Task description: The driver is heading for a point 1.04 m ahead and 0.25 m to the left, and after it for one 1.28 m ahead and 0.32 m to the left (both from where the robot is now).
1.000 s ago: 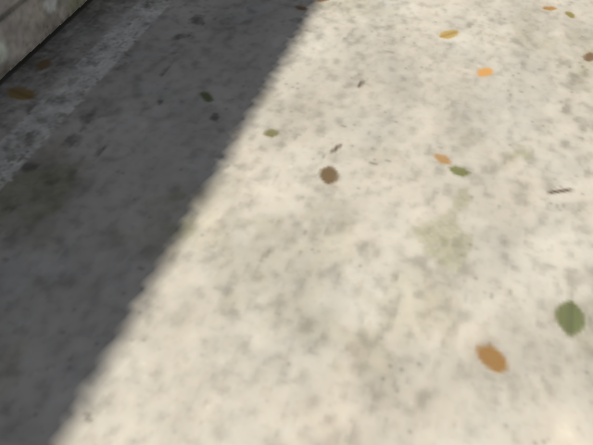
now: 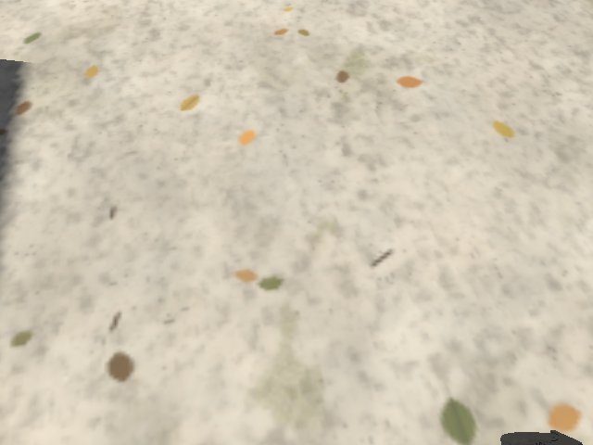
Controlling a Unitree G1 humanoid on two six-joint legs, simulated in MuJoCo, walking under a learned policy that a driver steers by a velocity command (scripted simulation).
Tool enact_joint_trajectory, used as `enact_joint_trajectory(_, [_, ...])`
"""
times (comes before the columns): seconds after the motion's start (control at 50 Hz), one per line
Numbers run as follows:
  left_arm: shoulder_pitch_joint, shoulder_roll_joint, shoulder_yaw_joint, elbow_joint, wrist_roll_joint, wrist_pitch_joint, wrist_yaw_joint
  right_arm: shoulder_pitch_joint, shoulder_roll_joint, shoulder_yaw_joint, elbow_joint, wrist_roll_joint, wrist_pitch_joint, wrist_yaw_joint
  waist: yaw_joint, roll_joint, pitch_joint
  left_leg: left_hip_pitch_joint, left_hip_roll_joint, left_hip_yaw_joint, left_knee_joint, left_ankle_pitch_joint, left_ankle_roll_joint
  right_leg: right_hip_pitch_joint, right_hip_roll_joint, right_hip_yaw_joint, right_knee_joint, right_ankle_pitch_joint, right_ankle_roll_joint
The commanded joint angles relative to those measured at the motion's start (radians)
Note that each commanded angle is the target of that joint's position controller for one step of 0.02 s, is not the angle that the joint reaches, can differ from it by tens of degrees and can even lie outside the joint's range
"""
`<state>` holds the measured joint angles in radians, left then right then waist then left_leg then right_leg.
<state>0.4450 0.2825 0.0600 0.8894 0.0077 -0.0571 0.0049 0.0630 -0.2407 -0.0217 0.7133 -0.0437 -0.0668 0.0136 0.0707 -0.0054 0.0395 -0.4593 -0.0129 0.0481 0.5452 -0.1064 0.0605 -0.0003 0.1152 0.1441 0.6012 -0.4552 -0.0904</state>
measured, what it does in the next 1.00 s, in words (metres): walks ahead, turning left: right foot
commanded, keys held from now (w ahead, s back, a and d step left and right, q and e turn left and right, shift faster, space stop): w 0.24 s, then w+q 0.76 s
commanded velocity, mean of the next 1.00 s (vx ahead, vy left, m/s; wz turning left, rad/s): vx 0.50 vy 0.00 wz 0.27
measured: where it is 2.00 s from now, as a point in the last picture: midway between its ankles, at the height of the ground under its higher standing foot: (210, 228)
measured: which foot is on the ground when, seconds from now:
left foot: down 0.00-0.50, up 0.52-1.00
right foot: up 0.00-0.48, down 0.50-1.00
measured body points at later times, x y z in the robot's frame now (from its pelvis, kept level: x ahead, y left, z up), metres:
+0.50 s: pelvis +0.26 -0.01 +0.01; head +0.29 -0.01 +0.45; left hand +0.47 +0.22 -0.08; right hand +0.21 -0.27 -0.13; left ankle +0.11 +0.09 -0.72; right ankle +0.37 -0.10 -0.73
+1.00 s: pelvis +0.49 +0.04 +0.01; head +0.53 +0.06 +0.45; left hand +0.37 +0.27 -0.14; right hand +0.77 -0.10 -0.09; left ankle +0.58 +0.16 -0.71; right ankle +0.38 -0.10 -0.72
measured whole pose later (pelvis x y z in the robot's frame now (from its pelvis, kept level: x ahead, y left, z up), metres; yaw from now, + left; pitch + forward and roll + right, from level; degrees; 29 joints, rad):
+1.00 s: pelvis +0.49 +0.04 +0.01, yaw +21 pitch +1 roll -1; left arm 0.41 0.24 0.05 0.93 0.02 -0.07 0.02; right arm 0.03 -0.24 -0.04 0.73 -0.04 0.00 0.07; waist 0.06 0.01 0.05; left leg -0.53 0.03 0.11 0.63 -0.18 0.12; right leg 0.10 -0.04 -0.32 0.32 -0.42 0.03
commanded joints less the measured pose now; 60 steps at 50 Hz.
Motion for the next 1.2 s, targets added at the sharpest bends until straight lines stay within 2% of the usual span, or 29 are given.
enact_joint_trajectory(0.02, [0.086,0.101,0.01,-0.067,0.007,-0.017,0.001,0.35,-0.24,-0.082,0.042,0.013,0.005,-0.009,-0.127,0.177,-0.283,0.673,0.419,-0.808,-0.274,-0.266,0.219,-0.57,-0.005,-0.011,0.686,-0.027,0.004])
enact_joint_trajectory(0.04, [0.004,0.105,0.013,-0.077,0.013,-0.013,-0.003,0.253,-0.171,-0.065,0.025,0.023,0.007,-0.005,-0.1,0.079,-0.125,0.524,0.385,-0.639,-0.283,-0.29,0.204,-0.597,-0.059,-0.007,0.689,0.053,0.003])
enact_joint_trajectory(0.06, [-0.057,0.091,0.006,-0.088,0.016,-0.014,-0.011,0.207,-0.121,-0.052,0.025,0.02,0.002,-0.001,-0.093,0.022,-0.065,0.426,0.333,-0.516,-0.307,-0.212,0.181,-0.584,-0.095,-0.017,0.638,0.108,0.005])
enact_joint_trajectory(0.08, [-0.08,0.08,0.005,-0.094,0.019,-0.008,-0.018,0.2,-0.103,-0.045,0.037,0.018,-0.003,-0.003,-0.078,0.046,-0.031,0.37,0.287,-0.419,-0.328,-0.123,0.155,-0.566,-0.122,-0.033,0.588,0.126,0.008])
enact_joint_trajectory(0.12, [-0.06,0.063,-0.002,-0.084,0.033,0.012,-0.029,0.219,-0.094,-0.039,0.067,0.024,-0.018,-0.003,-0.052,0.091,-0.03,0.311,0.235,-0.31,-0.355,0.022,0.134,-0.509,-0.14,-0.059,0.534,0.146,0.025])
enact_joint_trajectory(0.18, [-0.11,0.047,-0.009,-0.096,0.037,0.022,-0.038,0.272,-0.117,-0.045,0.104,0.037,-0.036,0.002,-0.048,0.086,-0.02,0.324,0.223,-0.239,-0.396,0.119,0.153,-0.568,-0.169,-0.1,0.474,0.202,0.048])
enact_joint_trajectory(0.26, [-0.297,0.026,-0.025,-0.152,0.034,0.02,-0.044,0.335,-0.108,-0.042,0.144,0.042,-0.031,0.004,-0.085,0.075,0.025,0.35,0.181,-0.168,-0.432,0.168,0.145,-0.647,-0.207,-0.154,0.273,0.339,0.082])
enact_joint_trajectory(0.38, [-0.459,0.014,-0.04,-0.2,0.022,0.006,-0.039,0.419,-0.142,-0.049,0.186,0.036,-0.02,-0.005,-0.128,0.079,0.022,0.404,0.184,-0.182,-0.343,0.318,0.132,-0.548,-0.154,-0.186,0.015,0.414,0.096])
enact_joint_trajectory(0.44, [-0.426,0.044,-0.031,-0.199,0.019,-0.008,-0.027,0.394,-0.164,-0.057,0.185,0.029,-0.013,-0.012,-0.094,0.091,0.005,0.433,0.211,-0.233,-0.26,0.377,0.114,-0.446,-0.133,-0.168,-0.055,0.324,0.07])
enact_joint_trajectory(0.48, [-0.222,0.087,-0.009,-0.135,0.031,-0.028,-0.009,0.366,-0.162,-0.057,0.181,0.036,-0.011,-0.011,0.0,0.041,-0.094,0.376,0.149,-0.197,-0.024,0.433,0.081,-0.157,-0.118,-0.163,-0.166,0.319,0.032])
enact_joint_trajectory(0.5, [-0.058,0.162,0.012,-0.114,0.055,-0.04,0.007,0.346,-0.122,-0.047,0.146,0.046,-0.015,-0.008,0.065,-0.053,-0.226,0.223,0.085,-0.149,0.235,0.22,0.058,0.084,-0.308,0.025,-0.191,0.212,-0.019])
enact_joint_trajectory(0.52, [-0.024,0.261,0.037,-0.12,0.068,-0.029,0.012,0.44,-0.012,-0.026,0.109,0.075,-0.011,-0.011,0.022,-0.263,-0.328,-0.094,-0.064,-0.043,0.529,-0.376,0.023,0.304,-0.569,0.409,-0.274,0.115,-0.106])
enact_joint_trajectory(0.54, [-0.062,0.199,0.029,-0.125,0.039,-0.013,0.007,0.434,-0.117,-0.05,0.13,0.046,0.006,-0.02,0.01,-0.172,-0.29,-0.175,-0.023,-0.099,0.649,-0.42,0.037,0.217,-0.571,0.511,-0.323,0.027,-0.133])
enact_joint_trajectory(0.56, [-0.138,0.111,0.007,-0.135,0.03,-0.012,0.004,0.379,-0.125,-0.058,0.132,0.037,0.013,-0.014,-0.019,-0.083,-0.15,-0.193,0.026,-0.121,0.662,-0.334,0.04,0.096,-0.519,0.362,-0.343,0.018,-0.11])
enact_joint_trajectory(0.58, [-0.184,0.067,-0.003,-0.135,0.025,-0.018,0.0,0.34,-0.097,-0.053,0.128,0.036,0.015,-0.005,-0.035,-0.064,-0.072,-0.175,0.058,-0.116,0.629,-0.266,0.031,-0.008,-0.466,0.227,-0.38,0.116,-0.089])
enact_joint_trajectory(0.62, [-0.198,0.036,-0.011,-0.119,0.021,-0.031,0.006,0.329,-0.084,-0.057,0.129,0.017,0.037,0.011,-0.07,-0.108,-0.027,-0.125,0.089,-0.103,0.588,-0.215,0.009,-0.105,-0.397,0.058,-0.42,0.269,-0.047])
enact_joint_trajectory(0.7, [-0.153,0.054,0.001,-0.086,0.007,-0.059,0.005,0.25,-0.057,-0.055,0.095,0.011,0.065,0.033,-0.087,-0.077,-0.02,-0.181,0.104,-0.086,0.577,-0.112,-0.016,-0.104,-0.389,-0.089,-0.458,0.439,-0.059])
enact_joint_trajectory(0.8, [-0.105,0.055,0.005,-0.051,0.013,-0.056,0.003,0.081,-0.045,-0.042,0.033,0.012,0.066,0.052,-0.064,-0.068,0.027,-0.24,0.109,-0.049,0.377,0.053,-0.033,-0.08,-0.363,-0.238,-0.469,0.51,-0.057])
enact_joint_trajectory(0.9, [-0.045,0.096,0.018,-0.018,0.013,-0.046,0.01,-0.066,-0.046,-0.029,-0.028,0.006,0.062,0.068,-0.027,-0.068,0.06,-0.169,0.087,0.04,0.155,0.06,0.011,-0.004,-0.39,-0.328,-0.44,0.596,-0.039])
enact_joint_trajectory(0.96, [-0.028,0.123,0.024,-0.001,0.016,-0.026,0.016,-0.068,-0.063,-0.036,-0.041,0.0,0.063,0.062,-0.039,-0.08,0.041,-0.098,0.03,0.093,0.093,-0.071,0.062,0.083,-0.402,-0.379,-0.318,0.889,-0.02])
enact_joint_trajectory(1.0, [-0.03,0.156,0.032,0.004,0.016,-0.006,0.019,0.058,-0.089,-0.052,-0.011,-0.002,0.057,0.049,-0.098,-0.094,-0.046,0.061,-0.05,0.119,0.059,-0.171,0.109,0.105,-0.4,-0.405,-0.078,1.146,-0.012])
enact_joint_trajectory(1.02, [-0.043,0.161,0.032,-0.004,0.012,0.003,0.018,0.213,-0.112,-0.069,0.038,-0.008,0.046,0.036,-0.168,-0.057,-0.136,0.263,-0.084,0.106,-0.02,-0.133,0.14,0.028,-0.382,-0.426,0.146,1.073,0.009])
enact_joint_trajectory(1.04, [-0.037,0.123,0.02,-0.036,0.017,0.003,0.015,0.367,-0.202,-0.1,0.077,-0.018,0.042,0.018,-0.222,0.049,-0.247,0.525,0.075,-0.126,-0.064,-0.247,0.19,-0.195,-0.352,-0.426,0.448,0.725,0.043])
enact_joint_trajectory(1.06, [-0.018,0.017,0.001,-0.114,0.013,-0.005,-0.007,0.315,-0.321,-0.124,0.055,0.002,0.046,0.009,-0.136,0.273,-0.301,0.779,0.344,-0.677,-0.176,-0.239,0.332,-0.644,-0.136,-0.34,0.774,-0.116,0.11])
enact_joint_trajectory(1.08, [-0.166,0.105,0.016,-0.139,0.021,-0.015,-0.009,0.354,-0.298,-0.122,0.049,0.026,0.058,0.004,-0.205,0.087,-0.284,0.763,0.347,-0.748,-0.264,-0.179,0.325,-0.753,-0.142,-0.141,0.819,-0.058,0.104])
enact_joint_trajectory(1.1, [-0.207,0.088,0.011,-0.156,0.004,-0.027,-0.013,0.303,-0.262,-0.111,0.064,0.03,0.06,-0.005,-0.167,0.06,-0.15,0.654,0.328,-0.581,-0.263,-0.06,0.302,-0.786,-0.192,-0.13,0.777,0.059,0.092])
enact_joint_trajectory(1.12, [-0.185,0.079,0.006,-0.139,0.004,-0.035,-0.01,0.258,-0.206,-0.097,0.065,0.035,0.054,-0.007,-0.12,0.007,-0.077,0.518,0.279,-0.48,-0.27,0.087,0.263,-0.722,-0.226,-0.13,0.677,0.124,0.089])
enact_joint_trajectory(1.16, [-0.138,0.074,0.006,-0.122,0.034,-0.008,-0.009,0.187,-0.152,-0.079,0.053,0.044,0.04,-0.011,-0.051,0.011,-0.055,0.37,0.189,-0.35,-0.293,0.23,0.222,-0.591,-0.25,-0.119,0.581,0.142,0.106])
enact_joint_trajectory(1.2, [-0.133,0.061,0.006,-0.125,0.044,0.022,-0.016,0.204,-0.153,-0.076,0.057,0.049,0.019,-0.006,-0.036,0.016,-0.067,0.327,0.157,-0.316,-0.308,0.293,0.227,-0.56,-0.241,-0.13,0.534,0.147,0.126])
Keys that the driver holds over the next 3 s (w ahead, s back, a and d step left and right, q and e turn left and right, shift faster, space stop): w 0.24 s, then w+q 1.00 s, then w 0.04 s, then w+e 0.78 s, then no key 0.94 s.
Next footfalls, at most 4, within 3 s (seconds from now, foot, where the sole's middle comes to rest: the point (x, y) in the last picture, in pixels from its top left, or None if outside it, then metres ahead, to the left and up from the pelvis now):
0.50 right None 0.41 -0.10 -0.76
1.02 left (253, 370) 0.62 0.17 -0.76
1.60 right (255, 245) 0.98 0.21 -0.76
2.12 left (176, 181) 1.20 0.47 -0.76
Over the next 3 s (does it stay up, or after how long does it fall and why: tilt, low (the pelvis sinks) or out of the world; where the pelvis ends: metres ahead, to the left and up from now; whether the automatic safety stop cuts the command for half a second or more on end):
stays up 1.20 0.35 0.02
